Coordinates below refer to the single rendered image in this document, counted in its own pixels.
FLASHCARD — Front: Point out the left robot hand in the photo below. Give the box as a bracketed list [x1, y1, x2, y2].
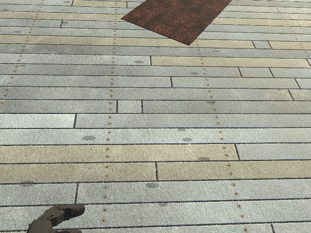
[26, 204, 86, 233]

